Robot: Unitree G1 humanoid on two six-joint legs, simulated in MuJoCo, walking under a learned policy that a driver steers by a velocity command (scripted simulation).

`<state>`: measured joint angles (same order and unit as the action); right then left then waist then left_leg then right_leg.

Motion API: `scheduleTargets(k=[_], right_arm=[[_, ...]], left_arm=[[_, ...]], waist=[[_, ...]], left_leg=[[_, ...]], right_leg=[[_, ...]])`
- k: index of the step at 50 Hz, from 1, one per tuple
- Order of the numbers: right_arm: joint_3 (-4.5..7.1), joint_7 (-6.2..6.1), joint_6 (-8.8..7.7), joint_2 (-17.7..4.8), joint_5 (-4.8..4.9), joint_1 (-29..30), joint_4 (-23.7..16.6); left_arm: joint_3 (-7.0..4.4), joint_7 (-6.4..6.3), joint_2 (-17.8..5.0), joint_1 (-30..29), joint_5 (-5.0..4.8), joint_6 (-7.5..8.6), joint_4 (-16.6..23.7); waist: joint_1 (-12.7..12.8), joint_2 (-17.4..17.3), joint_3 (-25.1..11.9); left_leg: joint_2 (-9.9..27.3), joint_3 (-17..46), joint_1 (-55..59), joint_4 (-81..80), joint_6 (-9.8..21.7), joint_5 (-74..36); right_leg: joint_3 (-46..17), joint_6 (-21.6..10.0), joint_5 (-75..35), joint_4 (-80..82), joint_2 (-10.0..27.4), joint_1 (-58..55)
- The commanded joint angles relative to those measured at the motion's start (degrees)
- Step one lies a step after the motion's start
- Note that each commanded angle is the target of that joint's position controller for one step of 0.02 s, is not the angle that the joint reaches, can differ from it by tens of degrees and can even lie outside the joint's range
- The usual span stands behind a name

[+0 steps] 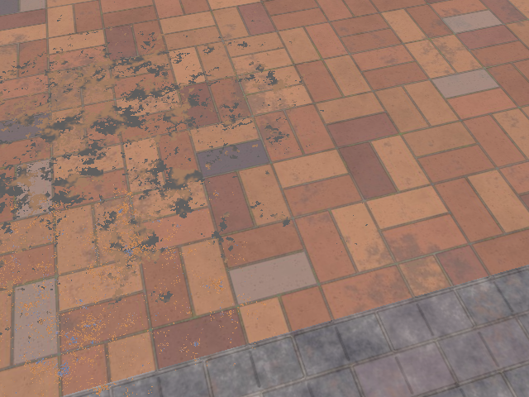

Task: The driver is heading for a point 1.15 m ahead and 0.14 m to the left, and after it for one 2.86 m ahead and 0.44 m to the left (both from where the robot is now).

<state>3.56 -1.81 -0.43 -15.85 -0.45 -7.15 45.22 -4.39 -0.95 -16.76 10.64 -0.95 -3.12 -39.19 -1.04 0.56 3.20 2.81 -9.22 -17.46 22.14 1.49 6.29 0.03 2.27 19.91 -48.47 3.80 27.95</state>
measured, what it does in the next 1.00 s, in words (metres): walks ahead: right foot, then left foot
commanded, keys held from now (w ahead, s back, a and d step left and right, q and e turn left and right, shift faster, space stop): w+e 0.04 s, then w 0.94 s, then w+q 0.02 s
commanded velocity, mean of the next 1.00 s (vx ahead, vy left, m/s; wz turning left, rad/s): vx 0.41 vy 0.00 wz -0.16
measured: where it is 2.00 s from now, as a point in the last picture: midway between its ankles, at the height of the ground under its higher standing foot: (285, 188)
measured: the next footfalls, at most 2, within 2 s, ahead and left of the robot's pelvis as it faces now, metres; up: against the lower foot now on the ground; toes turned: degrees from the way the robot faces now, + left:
right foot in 0.10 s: +0.04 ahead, -0.13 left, +0.00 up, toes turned -6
left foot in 0.60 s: +0.42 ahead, +0.06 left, +0.00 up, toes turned -5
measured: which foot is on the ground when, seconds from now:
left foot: down 0.00-0.08, up 0.10-0.58, down 0.60-1.00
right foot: up 0.00-0.08, down 0.10-0.60, up 0.62-1.00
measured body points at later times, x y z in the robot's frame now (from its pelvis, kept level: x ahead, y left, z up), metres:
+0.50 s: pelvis +0.16 -0.04 +0.00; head +0.19 -0.07 +0.45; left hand +0.19 +0.24 -0.11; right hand +0.34 -0.31 -0.11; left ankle +0.36 +0.09 -0.70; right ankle +0.00 -0.13 -0.74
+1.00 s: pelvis +0.46 -0.05 +0.00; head +0.48 -0.06 +0.45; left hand +0.68 +0.16 -0.09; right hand +0.44 -0.33 -0.13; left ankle +0.38 +0.06 -0.74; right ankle +0.63 -0.23 -0.69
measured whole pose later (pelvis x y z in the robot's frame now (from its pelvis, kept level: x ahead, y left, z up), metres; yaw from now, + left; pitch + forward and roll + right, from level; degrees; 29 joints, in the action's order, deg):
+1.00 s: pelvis +0.46 -0.05 +0.00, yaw -7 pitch +2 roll +2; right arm 2.9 0.8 -4.8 -15.4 1.1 -19.4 51.3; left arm -2.7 0.7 -15.1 6.2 -0.7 4.6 -41.2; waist -4.5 2.2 0.9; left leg -3.6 -3.1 -0.2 12.3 2.1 14.4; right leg -1.7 0.1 -3.7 -35.9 6.9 38.3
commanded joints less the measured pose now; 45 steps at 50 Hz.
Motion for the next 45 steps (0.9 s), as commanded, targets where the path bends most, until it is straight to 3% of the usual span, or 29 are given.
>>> scheduleTargets(k=[1,3,4,5,6,7,8,10,11,13,16,23,26,28,29,30,31,32,33,34,35,36,37,40,42,45], right_arm=[[3.08,0.48,-0.51,-11.3,1.47,2.1,-3.7],[2.92,0.70,-0.33,-10.4,2.52,2.5,-3.2],[2.21,1.00,-0.31,-7.7,2.30,1.6,-2.6],[0.70,2.04,-0.54,-2.6,1.18,3.1,-3.4],[0.76,2.53,-1.71,-2.4,0.29,5.5,-6.8],[1.91,2.72,-3.21,-7.0,1.70,10.0,-7.5],[2.58,2.98,-3.83,-8.9,2.58,8.4,-6.9],[2.81,2.76,-4.17,-8.7,0.74,4.7,-3.7],[2.74,2.90,-4.25,-8.0,0.40,4.4,-3.0],[2.36,3.20,-4.45,-6.4,0.65,4.6,-2.4],[1.73,3.47,-4.47,-4.8,0.96,6.7,-2.8],[0.14,5.30,-5.39,-3.2,1.74,15.2,-6.1],[-0.05,6.16,-6.06,-3.8,1.74,15.2,-6.9],[0.79,5.93,-6.19,-5.9,1.50,10.7,-6.2],[1.76,5.39,-6.11,-7.7,1.28,4.0,-4.5],[2.86,4.66,-5.93,-10.3,1.11,-5.7,-2.1],[4.17,3.89,-5.66,-15.6,-0.23,-15.5,-0.7],[3.59,4.32,-5.55,-14.1,0.42,-18.6,1.1],[2.38,4.00,-5.39,-10.0,1.36,-15.8,1.1],[1.86,3.64,-5.06,-8.5,1.47,-11.0,0.5],[1.39,3.49,-4.88,-7.2,1.06,-7.3,-0.1],[0.98,3.58,-5.02,-6.0,0.27,-5.0,-0.6],[0.82,3.65,-5.22,-5.4,-0.28,-3.9,-0.7],[1.00,3.63,-6.22,-6.0,0.45,-3.7,0.4],[1.22,3.15,-6.30,-7.1,0.56,-5.1,1.1],[1.30,2.55,-5.77,-8.0,1.04,-7.1,1.7]], left_arm=[[-1.53,1.08,-4.9,2.8,-0.10,0.38,3.7],[-2.00,1.68,-4.8,7.3,-0.03,0.63,1.5],[-2.56,1.40,-5.4,12.2,-0.15,0.82,-0.9],[-3.42,0.63,-8.4,17.3,-0.23,1.16,-2.2],[-4.24,0.50,-15.9,16.4,0.26,2.19,-0.1],[-3.39,0.64,-12.6,14.2,1.89,4.08,0.8],[-2.46,0.51,-10.3,10.6,1.82,5.43,1.0],[-1.26,0.36,-6.9,7.1,0.53,6.39,1.3],[-0.98,0.22,-6.6,7.5,0.72,6.71,1.2],[-1.03,0.04,-6.6,9.7,0.95,7.28,0.4],[-1.14,-0.12,-6.9,12.4,0.88,7.54,-1.0],[-1.51,-0.17,-7.7,17.3,0.23,7.07,-4.6],[-1.72,-0.35,-8.2,17.4,-0.23,6.55,-5.6],[-1.98,-0.53,-9.4,16.1,-0.17,6.25,-5.6],[-1.90,-0.63,-9.6,15.1,-0.17,5.97,-5.6],[-1.42,-0.74,-8.8,14.9,0.14,5.96,-5.4],[0.14,-0.33,-3.8,19.4,1.01,6.59,-3.8],[1.42,0.01,-0.1,22.3,0.41,7.84,-4.9],[-0.10,0.38,-6.2,15.0,-1.43,8.73,-3.9],[-0.27,0.56,-7.3,9.9,-1.94,9.29,-2.2],[-0.20,0.37,-7.0,7.4,-1.01,9.58,-1.9],[-0.56,0.26,-6.5,7.4,-0.29,9.28,-2.2],[-0.51,0.33,-5.3,9.3,-0.22,8.65,-2.7],[-0.02,0.00,-2.7,9.5,0.11,7.08,-2.8],[0.13,-0.11,-2.7,5.4,0.83,7.11,-1.3],[0.91,0.65,-1.2,-1.3,0.73,8.00,0.2]], waist=[[1.3,-9.2,-9.1],[3.8,-7.7,-8.7],[5.2,-4.7,-8.9],[6.6,7.5,-7.2],[5.4,16.3,-3.4],[7.1,10.3,-1.8],[4.2,9.8,0.2],[2.3,8.3,-0.6],[2.0,7.5,-1.0],[2.3,5.4,-1.8],[3.4,5.2,-1.3],[6.8,5.2,4.0],[5.7,5.9,3.9],[2.7,7.7,0.0],[-1.1,7.8,-4.8],[-5.5,7.1,-11.6],[-6.1,-3.6,-22.6],[-5.0,-15.0,-30.6],[-6.4,-11.1,-21.8],[-5.0,-8.0,-13.1],[-3.1,-3.4,-8.4],[-0.9,-3.3,-5.6],[0.9,-4.7,-5.4],[2.8,-5.0,-2.8],[2.1,-4.2,-1.2],[-0.1,-3.3,-0.3]], left_leg=[[15.8,10.7,4.8,-9.5,10.3,11.3],[14.3,8.6,0.0,-6.5,7.3,20.6],[11.3,5.4,-5.1,-0.3,4.6,24.7],[5.3,-1.1,-16.8,19.0,-0.3,26.6],[-2.2,2.4,-35.1,32.4,-2.3,30.3],[0.1,10.6,-36.6,37.2,-0.9,24.9],[1.8,11.8,-37.0,36.7,0.3,17.4],[3.2,11.7,-33.3,33.4,-0.7,7.9],[3.0,11.1,-30.9,32.8,-1.1,3.8],[2.2,10.4,-29.3,29.8,-1.9,-2.3],[1.4,9.9,-27.5,22.7,-2.5,-8.0],[0.2,8.2,-26.1,10.3,-1.3,-9.1],[-0.7,7.4,-23.0,7.3,0.9,-5.0],[-3.5,5.3,-14.1,6.9,2.9,-1.7],[-5.7,3.5,-4.3,5.9,4.6,-2.4],[-3.6,5.6,11.9,7.4,7.0,-5.1],[12.4,27.0,37.1,9.2,14.8,-2.2],[20.6,50.3,45.7,-0.6,19.4,10.0],[17.9,46.3,40.0,-4.1,16.0,15.9],[16.2,37.9,30.6,-5.6,13.8,13.7],[14.2,32.4,21.2,-7.3,12.8,8.7],[12.0,28.2,14.4,-9.3,12.3,4.5],[10.8,25.9,10.4,-11.2,12.5,3.0],[9.9,20.1,4.6,-15.2,13.7,-2.2],[9.3,17.2,4.7,-16.1,13.6,-6.1],[6.5,12.1,5.3,-15.9,11.2,-9.0]], right_leg=[[3.1,-2.8,-0.2,6.7,-0.8,-7.8],[5.4,-5.9,-2.6,16.5,-3.0,-17.0],[4.8,-7.7,-0.7,20.4,-4.3,-24.6],[-11.9,-12.1,8.4,29.2,6.1,-31.5],[-35.7,-21.1,15.3,35.4,18.1,-32.2],[-37.3,-22.3,19.1,40.3,18.3,-28.0],[-32.3,-19.4,17.0,40.5,16.5,-27.1],[-22.5,-15.0,6.5,39.8,12.0,-27.1],[-19.3,-14.2,1.1,40.3,10.5,-26.4],[-14.9,-13.5,-8.0,40.6,9.2,-27.7],[-10.4,-12.6,-14.0,40.7,7.9,-28.4],[-8.2,-13.3,-17.8,39.8,9.8,-30.5],[-8.2,-12.5,-24.8,36.9,11.2,-32.7],[-7.2,-11.3,-43.2,31.0,10.8,-33.8],[-5.1,-10.1,-54.9,23.1,8.9,-33.0],[-3.5,-8.3,-55.1,11.7,6.6,-25.8],[-1.7,-4.7,-33.7,-10.8,0.7,-4.8],[-8.1,-3.1,13.1,-24.5,-8.1,7.1],[-10.4,-3.8,12.0,-29.5,-4.5,13.8],[-7.2,-4.5,6.6,-28.3,-1.3,16.0],[-5.5,-4.7,1.8,-24.9,1.4,13.8],[-5.2,-4.6,-1.3,-22.0,3.2,10.8],[-5.4,-4.5,-3.0,-20.9,4.3,7.4],[-4.2,-2.9,-5.3,-15.8,5.5,7.2],[-3.6,-1.6,-11.1,-9.8,5.9,10.2],[-1.5,-1.7,-22.1,4.5,4.3,8.3]])
Over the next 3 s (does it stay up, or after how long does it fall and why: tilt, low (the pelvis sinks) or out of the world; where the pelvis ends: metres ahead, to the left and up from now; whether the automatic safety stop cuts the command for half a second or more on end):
stays up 1.16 0.03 0.00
